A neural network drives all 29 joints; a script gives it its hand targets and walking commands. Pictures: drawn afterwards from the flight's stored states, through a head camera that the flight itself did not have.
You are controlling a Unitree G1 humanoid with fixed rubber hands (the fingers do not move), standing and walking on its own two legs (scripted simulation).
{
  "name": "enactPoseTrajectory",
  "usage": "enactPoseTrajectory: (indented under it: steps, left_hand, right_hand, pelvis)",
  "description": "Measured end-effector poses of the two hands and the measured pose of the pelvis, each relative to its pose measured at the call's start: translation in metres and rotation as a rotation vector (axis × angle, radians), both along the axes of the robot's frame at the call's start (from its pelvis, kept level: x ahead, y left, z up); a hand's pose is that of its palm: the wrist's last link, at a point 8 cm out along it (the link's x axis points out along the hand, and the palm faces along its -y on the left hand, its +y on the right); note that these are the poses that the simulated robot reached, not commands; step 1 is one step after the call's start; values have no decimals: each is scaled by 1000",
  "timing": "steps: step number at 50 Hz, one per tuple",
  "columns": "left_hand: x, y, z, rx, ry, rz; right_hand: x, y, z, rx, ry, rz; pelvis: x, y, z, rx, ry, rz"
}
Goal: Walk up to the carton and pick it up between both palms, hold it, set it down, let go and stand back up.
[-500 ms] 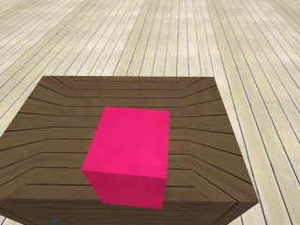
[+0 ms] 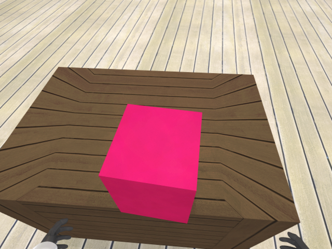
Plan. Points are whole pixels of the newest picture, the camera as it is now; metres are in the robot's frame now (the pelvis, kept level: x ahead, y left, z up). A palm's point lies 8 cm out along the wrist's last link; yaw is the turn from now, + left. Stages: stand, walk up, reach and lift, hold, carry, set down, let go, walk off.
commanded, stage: reach and lift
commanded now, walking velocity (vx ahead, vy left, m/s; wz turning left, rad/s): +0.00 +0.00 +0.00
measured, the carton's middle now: (158, 165) +0.36 +0.04 -0.04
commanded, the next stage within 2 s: none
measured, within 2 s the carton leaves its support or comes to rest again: neither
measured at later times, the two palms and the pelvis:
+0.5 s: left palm (62, 228) +0.20 +0.27 -0.06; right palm out of the picture +0.15 -0.25 -0.07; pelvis +0.02 +0.01 +0.01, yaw -2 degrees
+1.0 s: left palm (65, 235) +0.19 +0.25 -0.05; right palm out of the picture +0.16 -0.22 -0.04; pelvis +0.02 +0.01 +0.01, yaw -2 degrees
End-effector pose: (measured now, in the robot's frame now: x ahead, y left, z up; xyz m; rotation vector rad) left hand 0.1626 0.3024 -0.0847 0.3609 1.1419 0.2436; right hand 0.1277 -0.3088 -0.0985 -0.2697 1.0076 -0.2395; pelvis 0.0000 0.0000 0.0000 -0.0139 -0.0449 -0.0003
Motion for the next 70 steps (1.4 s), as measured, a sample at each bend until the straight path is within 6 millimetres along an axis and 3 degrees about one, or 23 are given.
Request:
enactPoseTrajectory:
  steps: [4,6,11,16,23,34,49,59,70]
  left_hand:
    - [27,-16,7,-5,-31,-38]
    - [36,-24,11,-18,-60,-47]
    - [42,-36,16,-63,-115,-47]
    - [40,-33,14,-95,-156,-31]
    - [40,-29,20,-112,-204,-42]
    - [35,-37,32,-154,-287,-79]
    - [24,-52,39,-229,-463,-73]
    - [25,-57,43,-270,-560,-94]
    - [31,-57,59,-302,-688,-160]
  right_hand:
    - [36,10,-1,40,-101,33]
    - [43,14,1,49,-129,40]
    - [33,14,10,25,-149,31]
    - [24,20,24,1,-182,26]
    - [19,47,33,29,-232,28]
    - [7,86,31,101,-308,-3]
    - [26,86,55,81,-443,17]
    - [36,106,57,131,-510,-15]
    - [33,120,62,157,-622,-58]
  pelvis:
    - [0,-1,-8,-9,-27,-8]
    - [4,-2,-8,-9,-41,-7]
    - [18,-6,-5,2,-54,-8]
    - [23,-6,-1,13,-62,-19]
    - [21,3,4,2,-65,-37]
    - [16,21,9,0,-80,-63]
    - [22,14,13,1,-86,-38]
    - [28,13,14,-8,-86,-30]
    - [29,23,12,-19,-100,-30]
